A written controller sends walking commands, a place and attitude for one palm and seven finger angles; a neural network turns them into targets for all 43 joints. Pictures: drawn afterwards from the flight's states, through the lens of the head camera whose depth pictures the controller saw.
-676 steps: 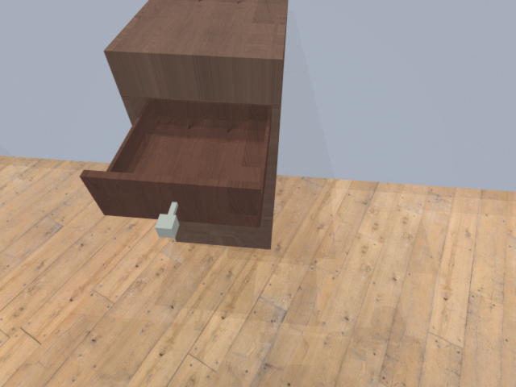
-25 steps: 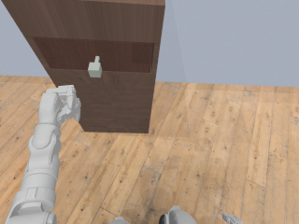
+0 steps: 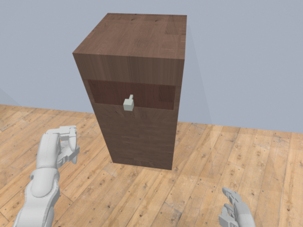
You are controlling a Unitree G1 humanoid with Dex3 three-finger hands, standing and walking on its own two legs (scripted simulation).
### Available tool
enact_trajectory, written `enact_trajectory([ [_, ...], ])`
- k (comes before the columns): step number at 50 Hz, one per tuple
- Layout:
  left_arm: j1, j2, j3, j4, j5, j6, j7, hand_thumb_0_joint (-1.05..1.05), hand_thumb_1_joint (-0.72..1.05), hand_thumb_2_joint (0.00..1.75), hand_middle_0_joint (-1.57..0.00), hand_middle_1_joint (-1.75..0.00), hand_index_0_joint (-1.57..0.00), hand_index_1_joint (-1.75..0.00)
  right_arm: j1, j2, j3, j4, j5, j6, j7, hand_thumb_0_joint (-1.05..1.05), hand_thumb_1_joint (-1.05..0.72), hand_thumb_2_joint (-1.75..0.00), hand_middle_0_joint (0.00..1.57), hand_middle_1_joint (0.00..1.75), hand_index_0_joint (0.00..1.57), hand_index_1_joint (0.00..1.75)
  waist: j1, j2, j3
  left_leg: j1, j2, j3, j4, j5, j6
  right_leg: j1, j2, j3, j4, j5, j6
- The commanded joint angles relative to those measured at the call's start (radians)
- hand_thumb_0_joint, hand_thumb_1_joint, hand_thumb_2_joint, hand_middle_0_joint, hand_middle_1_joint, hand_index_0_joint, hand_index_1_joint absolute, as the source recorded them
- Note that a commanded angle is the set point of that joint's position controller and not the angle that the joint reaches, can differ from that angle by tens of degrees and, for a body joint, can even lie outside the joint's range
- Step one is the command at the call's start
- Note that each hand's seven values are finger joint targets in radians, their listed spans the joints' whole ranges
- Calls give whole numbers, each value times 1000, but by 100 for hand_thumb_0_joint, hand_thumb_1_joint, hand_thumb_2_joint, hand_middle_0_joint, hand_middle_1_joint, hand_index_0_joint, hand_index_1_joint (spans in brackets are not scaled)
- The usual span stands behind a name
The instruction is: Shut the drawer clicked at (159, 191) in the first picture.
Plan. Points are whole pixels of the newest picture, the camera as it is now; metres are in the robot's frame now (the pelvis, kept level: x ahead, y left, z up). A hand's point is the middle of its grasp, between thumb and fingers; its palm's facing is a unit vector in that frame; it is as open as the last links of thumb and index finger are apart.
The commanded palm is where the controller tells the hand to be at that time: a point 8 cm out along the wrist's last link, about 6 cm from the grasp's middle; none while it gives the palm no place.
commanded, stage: draw the hand back to the body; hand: left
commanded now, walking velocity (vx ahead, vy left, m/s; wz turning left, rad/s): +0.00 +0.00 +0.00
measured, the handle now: (129, 101) +0.63 +0.16 -0.08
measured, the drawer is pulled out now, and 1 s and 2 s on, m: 0.00 0.00 0.00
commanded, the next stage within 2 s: step back with the hand held close in 0.52 s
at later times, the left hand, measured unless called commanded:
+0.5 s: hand (28, 176) +0.17 +0.24 +0.17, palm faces +0.43 -0.81 -0.40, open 3.3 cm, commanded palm +0.12 +0.27 +0.18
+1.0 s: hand (22, 185) +0.15 +0.25 +0.16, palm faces +0.32 -0.80 -0.50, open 3.3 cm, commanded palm +0.09 +0.29 +0.18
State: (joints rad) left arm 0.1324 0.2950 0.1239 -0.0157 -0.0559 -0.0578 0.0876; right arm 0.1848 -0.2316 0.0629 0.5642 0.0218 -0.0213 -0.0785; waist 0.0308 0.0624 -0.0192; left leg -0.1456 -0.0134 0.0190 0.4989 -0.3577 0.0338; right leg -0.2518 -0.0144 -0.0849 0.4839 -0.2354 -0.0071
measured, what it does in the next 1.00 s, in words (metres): stands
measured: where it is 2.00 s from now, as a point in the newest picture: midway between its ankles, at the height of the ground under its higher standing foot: outside the picture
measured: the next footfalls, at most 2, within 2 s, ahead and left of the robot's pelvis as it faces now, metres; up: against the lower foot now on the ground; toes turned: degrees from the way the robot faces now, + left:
none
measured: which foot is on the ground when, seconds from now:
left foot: down 0.00-1.00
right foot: down 0.00-1.00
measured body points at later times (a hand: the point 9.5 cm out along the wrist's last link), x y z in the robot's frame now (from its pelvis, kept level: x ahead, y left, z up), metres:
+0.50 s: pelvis -0.01 -0.01 +0.00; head -0.04 -0.03 +0.45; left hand +0.14 +0.28 +0.19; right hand +0.18 -0.23 -0.08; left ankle -0.06 +0.09 -0.74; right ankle +0.01 -0.12 -0.74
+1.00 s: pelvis -0.04 +0.01 +0.00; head -0.03 +0.00 +0.45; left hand +0.13 +0.29 +0.19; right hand +0.12 -0.24 -0.09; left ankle -0.06 +0.09 -0.74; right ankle +0.01 -0.12 -0.74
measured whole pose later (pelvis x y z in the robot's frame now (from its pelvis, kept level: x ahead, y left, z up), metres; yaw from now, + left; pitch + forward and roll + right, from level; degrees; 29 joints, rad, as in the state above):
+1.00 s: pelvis -0.04 +0.01 +0.00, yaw -1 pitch +0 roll +0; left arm 0.62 0.38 0.35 -0.51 -0.03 -0.20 0.11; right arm 0.22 -0.24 -0.01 0.59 -0.01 -0.05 -0.08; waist 0.00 0.03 0.01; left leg -0.20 -0.04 0.04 0.47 -0.28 0.05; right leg -0.30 -0.04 -0.06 0.46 -0.15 0.01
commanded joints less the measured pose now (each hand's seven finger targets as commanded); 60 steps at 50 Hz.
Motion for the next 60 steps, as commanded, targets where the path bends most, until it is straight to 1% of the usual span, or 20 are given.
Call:
enact_trajectory([
  [1, -81, 160, 106, -319, 1, -62, 13, 0, 90, 90, -140, -160, -140, -160, -96, -106, -47, -134, -9, -66, -2, 0, -90, -90, 20, 30, 20, 30, 3, -29, -101, -20, 32, -30, -136, 365, -18, 218, -4, 38, -79, 227, -26],
  [8, 113, 191, 190, -519, 1, -71, 16, 0, 90, 90, -140, -160, -140, -160, -100, -99, -58, -129, -22, -100, 9, 0, -90, -90, 20, 30, 20, 30, 19, -19, -95, 12, 31, -24, -142, 407, -16, 259, -2, 46, -102, 267, -21],
  [10, 156, 201, 208, -575, 0, -77, 16, 0, 90, 90, -140, -160, -140, -160, -102, -98, -58, -128, -24, -114, 12, 0, -90, -90, 20, 30, 20, 30, 21, 16, -71, 8, 28, -29, -148, 396, -18, 256, -2, 47, -111, 253, -22],
  [14, 273, 221, 260, -635, -2, -84, 23, 0, 90, 90, -140, -160, -140, -160, -96, -97, -67, -124, -25, -137, 12, 0, -90, -90, 20, 30, 20, 30, 31, -15, -49, 9, 32, -29, -140, 395, -17, 246, 2, 51, -120, 255, -21],
  [17, 315, 236, 296, -698, -2, -100, 28, 0, 90, 90, -140, -160, -140, -160, -92, -93, -69, -125, -22, -154, 8, 0, -90, -90, 20, 30, 20, 30, 36, 3, -42, 3, 35, -29, -139, 362, -16, 238, 0, 52, -117, 224, -19],
  [20, 311, 173, 242, -604, 1, -92, 22, 0, 90, 90, -140, -160, -140, -160, -87, -97, -73, -102, -21, -158, 4, 0, -90, -90, 20, 30, 20, 30, 16, -63, 62, -19, 38, -26, -144, 280, -8, 168, -2, 54, -141, 143, -17],
  [24, 270, 197, 255, -627, 9, -105, 32, 0, 90, 90, -140, -160, -140, -160, -87, -102, -74, -98, -22, -170, -6, 0, -90, -90, 20, 30, 20, 30, 25, 0, 30, -12, 31, -30, -148, 221, -4, 172, -6, 62, -144, 72, -21],
  [27, 286, 207, 267, -642, 8, -111, 37, 0, 90, 90, -140, -160, -140, -160, -89, -96, -72, -101, -25, -183, -8, 0, -90, -90, 20, 30, 20, 30, 34, -26, -5, -12, 30, -31, -149, 236, -1, 203, -10, 64, -136, 91, -19],
  [31, 279, 214, 276, -652, 11, -114, 41, 0, 90, 90, -140, -160, -140, -160, -96, -91, -66, -96, -27, -196, -9, 0, -90, -90, 20, 30, 20, 30, 39, 24, 16, -22, 29, -33, -155, 227, -8, 206, -9, 70, -144, 82, -23],
  [32, 283, 213, 277, -650, 12, -116, 41, 0, 90, 90, -140, -160, -140, -160, -93, -89, -67, -95, -27, -199, -8, 0, -90, -90, 20, 30, 20, 30, 38, 2, 21, -24, 30, -34, -157, 236, -9, 208, -6, 67, -142, 91, -23],
  [33, 195, 309, 404, -693, 6, -162, 47, 0, 90, 90, -140, -160, -140, -160, -76, -115, -71, -126, -27, -166, -3, 0, -90, -90, 20, 30, 20, 30, -14, -62, 126, -125, 40, -57, -130, 140, 13, 91, -65, 198, -214, 48, -23],
  [34, 191, 304, 402, -671, 17, -182, 45, 0, 90, 90, -140, -160, -140, -160, -71, -96, -70, -116, -27, -152, -4, 0, -90, -90, 20, 30, 20, 30, -16, -57, 135, -125, 36, -69, -115, 97, 14, 61, -92, 216, -246, -11, -33],
  [35, 315, 225, 352, -585, 19, -177, 41, 0, 90, 90, -140, -160, -140, -160, -73, -91, -76, -101, -32, -137, -5, 0, -90, -90, 20, 30, 20, 30, -21, -88, 115, -101, 37, -62, -92, 114, 13, 31, -104, 214, -254, -29, -37],
  [36, 362, 189, 319, -586, 21, -180, 36, 0, 90, 90, -140, -160, -140, -160, -71, -98, -81, -105, -34, -125, 0, 0, -90, -90, 20, 30, 20, 30, -23, -71, 72, -83, 36, -57, -80, 137, 13, 31, -110, 202, -247, -19, -37],
  [42, 463, 224, 350, -670, 16, -210, 50, 0, 90, 90, -140, -160, -140, -160, -85, -112, -103, -127, -33, -94, -1, 0, -90, -90, 20, 30, 20, 30, -20, -22, -123, -114, 64, -78, -130, 305, 6, 173, -83, 119, -83, 254, -17],
  [46, 485, 250, 374, -710, 17, -213, 58, 0, 90, 90, -140, -160, -140, -160, -94, -115, -111, -152, -29, -81, -9, 0, -90, -90, 20, 30, 20, 30, -11, 16, -156, -163, 77, -96, -125, 420, -5, 211, -61, 98, 10, 367, -7],
  [48, 477, 250, 373, -720, 17, -211, 57, 0, 90, 90, -140, -160, -140, -160, -89, -117, -117, -158, -27, -76, -11, 0, -90, -90, 20, 30, 20, 30, -14, -5, -142, -187, 81, -102, -119, 438, -8, 207, -56, 101, 34, 398, -5],
  [52, 465, 234, 364, -699, 23, -206, 54, 0, 90, 90, -140, -160, -140, -160, -90, -121, -120, -160, -27, -70, -15, 0, -90, -90, 20, 30, 20, 30, -18, -25, -87, -268, 95, -116, -141, 319, 7, 189, -51, 112, 54, 327, 1],
  [57, 427, 227, 359, -697, 41, -214, 57, 0, 90, 90, -140, -160, -140, -160, -92, -125, -118, -170, -24, -74, -15, 0, -90, -90, 20, 30, 20, 30, -26, -31, -27, -447, 114, -142, -196, -30, 53, 221, -46, 144, 77, 178, 9],
  [60, 412, 233, 366, -708, 51, -221, 62, 0, 90, 90, -140, -160, -140, -160, -89, -121, -117, -178, -24, -80, -17, 0, -90, -90, 20, 30, 20, 30, -29, -44, -17, -510, 104, -139, -184, -155, 65, 227, -52, 168, 63, 119, 8],
])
